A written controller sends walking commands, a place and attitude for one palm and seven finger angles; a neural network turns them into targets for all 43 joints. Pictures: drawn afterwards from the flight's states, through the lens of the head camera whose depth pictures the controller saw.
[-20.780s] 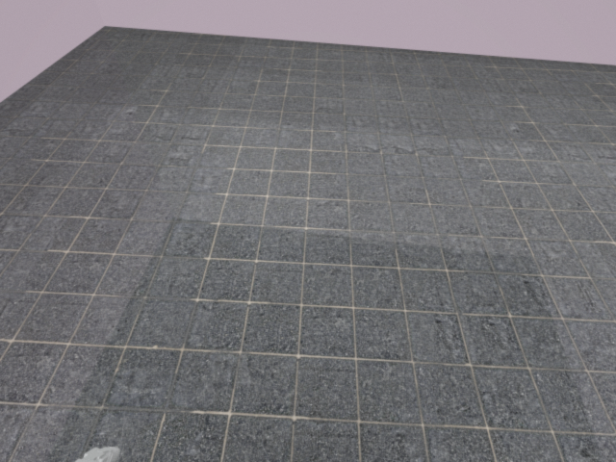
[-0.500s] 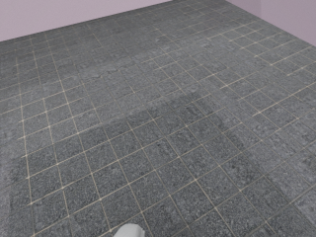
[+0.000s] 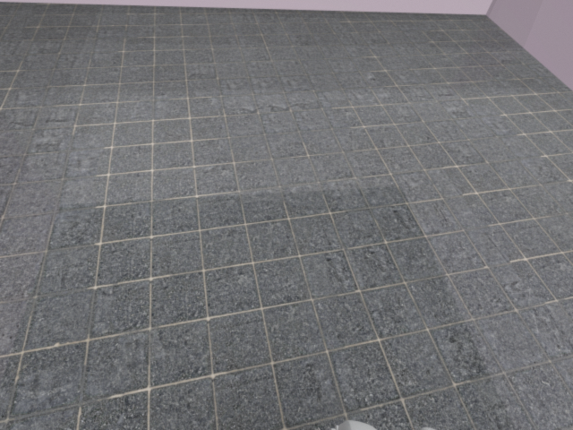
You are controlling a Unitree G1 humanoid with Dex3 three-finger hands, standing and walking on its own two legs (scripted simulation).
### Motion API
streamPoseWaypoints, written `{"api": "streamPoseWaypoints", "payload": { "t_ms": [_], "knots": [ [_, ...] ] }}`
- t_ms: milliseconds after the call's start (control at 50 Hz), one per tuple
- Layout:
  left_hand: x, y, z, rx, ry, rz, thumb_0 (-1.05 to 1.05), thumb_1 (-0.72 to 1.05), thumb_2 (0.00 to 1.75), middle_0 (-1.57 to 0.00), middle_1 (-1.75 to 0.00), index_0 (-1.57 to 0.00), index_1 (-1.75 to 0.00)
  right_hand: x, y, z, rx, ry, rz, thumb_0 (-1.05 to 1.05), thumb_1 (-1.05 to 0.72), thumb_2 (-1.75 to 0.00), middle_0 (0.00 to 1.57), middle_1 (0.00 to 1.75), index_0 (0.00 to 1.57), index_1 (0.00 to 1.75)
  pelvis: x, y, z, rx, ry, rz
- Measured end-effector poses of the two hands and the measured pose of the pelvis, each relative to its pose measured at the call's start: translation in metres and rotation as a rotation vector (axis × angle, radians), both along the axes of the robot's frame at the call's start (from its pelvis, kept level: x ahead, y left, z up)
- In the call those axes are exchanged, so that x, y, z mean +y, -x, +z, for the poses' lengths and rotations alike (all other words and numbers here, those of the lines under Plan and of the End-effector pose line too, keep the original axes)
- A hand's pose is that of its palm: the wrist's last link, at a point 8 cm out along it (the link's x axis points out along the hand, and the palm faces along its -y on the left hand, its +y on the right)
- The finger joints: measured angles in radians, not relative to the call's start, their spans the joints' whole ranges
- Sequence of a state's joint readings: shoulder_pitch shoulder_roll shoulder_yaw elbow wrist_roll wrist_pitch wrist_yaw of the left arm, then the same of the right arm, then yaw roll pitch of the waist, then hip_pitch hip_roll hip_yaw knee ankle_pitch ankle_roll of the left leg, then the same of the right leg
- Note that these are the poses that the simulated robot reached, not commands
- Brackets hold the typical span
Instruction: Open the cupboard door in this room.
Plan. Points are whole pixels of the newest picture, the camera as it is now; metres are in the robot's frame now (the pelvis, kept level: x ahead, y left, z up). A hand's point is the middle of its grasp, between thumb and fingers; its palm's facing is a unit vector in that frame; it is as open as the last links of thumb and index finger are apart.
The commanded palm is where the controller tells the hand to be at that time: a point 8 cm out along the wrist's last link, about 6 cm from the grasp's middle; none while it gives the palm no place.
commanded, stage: turn or walk to find it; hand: left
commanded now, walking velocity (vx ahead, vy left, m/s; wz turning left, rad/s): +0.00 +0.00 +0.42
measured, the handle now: out of the picture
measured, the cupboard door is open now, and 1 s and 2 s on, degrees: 0 0 0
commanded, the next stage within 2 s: stand and wait in 1.02 s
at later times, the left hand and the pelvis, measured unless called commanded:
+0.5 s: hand out of the picture +0.02 +0.16 -0.16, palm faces +0.21 -0.95 -0.25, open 7.4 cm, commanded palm none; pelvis -0.02 -0.04 +0.00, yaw +13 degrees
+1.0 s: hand out of the picture -0.09 +0.24 -0.17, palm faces +0.44 -0.87 -0.24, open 7.4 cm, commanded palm none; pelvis -0.06 +0.01 +0.00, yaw +25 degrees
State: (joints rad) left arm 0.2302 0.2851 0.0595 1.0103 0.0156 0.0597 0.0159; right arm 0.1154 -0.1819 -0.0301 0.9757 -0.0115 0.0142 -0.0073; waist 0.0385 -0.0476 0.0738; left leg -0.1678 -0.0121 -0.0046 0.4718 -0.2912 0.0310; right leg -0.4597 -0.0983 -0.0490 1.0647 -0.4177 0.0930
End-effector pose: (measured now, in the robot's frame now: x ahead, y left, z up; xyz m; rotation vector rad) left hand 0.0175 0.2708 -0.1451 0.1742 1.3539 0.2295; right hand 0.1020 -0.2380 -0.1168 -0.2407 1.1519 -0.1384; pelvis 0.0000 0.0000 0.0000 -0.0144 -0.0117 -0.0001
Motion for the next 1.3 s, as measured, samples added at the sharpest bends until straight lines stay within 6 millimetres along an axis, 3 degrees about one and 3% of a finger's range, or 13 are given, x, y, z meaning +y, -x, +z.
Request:
{"api": "streamPoseWaypoints", "payload": {
  "t_ms": [100,200,280,400,520,700,800,940,1080,1200,1300],
  "knots": [
    [-0.008,-0.024,0.007,-0.076,-0.009,-0.008,0.01,0.91,0.90,-0.20,-0.29,-0.20,-0.30,-0.005,0.019,-0.007,0.043,-0.016,-0.008,0.00,-0.90,-0.90,0.21,0.30,0.20,0.30,-0.006,0.004,0.000,0.003,-0.005,0.039],
    [-0.031,-0.048,0.015,-0.163,-0.023,-0.021,0.01,0.91,0.90,-0.20,-0.29,-0.20,-0.30,-0.025,0.044,-0.025,0.114,-0.035,-0.024,0.00,-0.90,-0.90,0.21,0.30,0.20,0.30,-0.022,0.007,-0.005,0.008,-0.017,0.083],
    [-0.051,-0.049,0.021,-0.219,-0.044,-0.018,0.00,0.90,0.90,-0.20,-0.29,-0.20,-0.30,-0.045,0.057,-0.040,0.166,-0.048,-0.022,0.00,-0.90,-0.90,0.21,0.30,0.20,0.30,-0.037,0.011,-0.011,0.003,-0.024,0.129],
    [-0.067,-0.017,0.026,-0.190,-0.035,0.047,0.00,0.90,0.90,-0.20,-0.29,-0.20,-0.30,-0.058,0.060,-0.037,0.214,-0.042,0.022,0.00,-0.91,-0.90,0.20,0.30,0.20,0.30,-0.044,0.017,-0.004,-0.007,-0.040,0.189],
    [-0.067,0.027,0.017,-0.135,-0.009,0.127,0.00,0.90,0.90,-0.20,-0.29,-0.21,-0.30,-0.050,0.050,-0.029,0.227,-0.018,0.094,0.00,-0.91,-0.90,0.20,0.30,0.20,0.30,-0.040,0.025,-0.002,-0.003,-0.040,0.245],
    [-0.025,0.117,-0.021,-0.028,0.026,0.288,0.00,0.90,0.90,-0.20,-0.30,-0.21,-0.30,0.008,0.002,-0.018,0.086,0.040,0.258,0.00,-0.91,-0.90,0.20,0.30,0.20,0.30,-0.005,0.046,-0.018,0.002,-0.012,0.322],
    [-0.006,0.143,-0.014,0.022,0.027,0.342,0.01,0.90,0.90,-0.20,-0.29,-0.20,-0.30,0.039,-0.006,0.000,0.033,0.046,0.311,0.00,-0.91,-0.90,0.20,0.30,0.20,0.30,0.007,0.053,-0.006,-0.001,0.013,0.352],
    [0.006,0.141,0.001,-0.046,0.007,0.376,0.01,0.91,0.90,-0.20,-0.29,-0.20,-0.30,0.059,-0.003,0.004,0.041,0.024,0.359,0.00,-0.90,-0.90,0.21,0.30,0.20,0.30,0.014,0.058,0.004,0.004,0.021,0.408],
    [-0.001,0.118,0.010,-0.119,-0.018,0.381,0.01,0.91,0.90,-0.20,-0.29,-0.20,-0.30,0.048,0.012,-0.007,0.091,0.002,0.362,0.00,-0.90,-0.90,0.21,0.30,0.20,0.30,0.004,0.060,0.003,0.007,0.004,0.460],
    [-0.029,0.096,0.015,-0.164,-0.036,0.351,0.00,0.91,0.90,-0.20,-0.29,-0.20,-0.30,0.021,0.026,-0.027,0.147,-0.023,0.336,0.00,-0.90,-0.90,0.21,0.30,0.20,0.30,-0.017,0.052,-0.002,0.003,-0.033,0.453],
    [-0.067,0.101,0.015,-0.114,-0.014,0.324,0.00,0.90,0.90,-0.20,-0.29,-0.20,-0.30,0.000,0.035,-0.040,0.180,-0.056,0.286,0.00,-0.90,-0.90,0.20,0.30,0.20,0.30,-0.033,0.044,-0.004,-0.010,-0.043,0.419]
  ]
}}
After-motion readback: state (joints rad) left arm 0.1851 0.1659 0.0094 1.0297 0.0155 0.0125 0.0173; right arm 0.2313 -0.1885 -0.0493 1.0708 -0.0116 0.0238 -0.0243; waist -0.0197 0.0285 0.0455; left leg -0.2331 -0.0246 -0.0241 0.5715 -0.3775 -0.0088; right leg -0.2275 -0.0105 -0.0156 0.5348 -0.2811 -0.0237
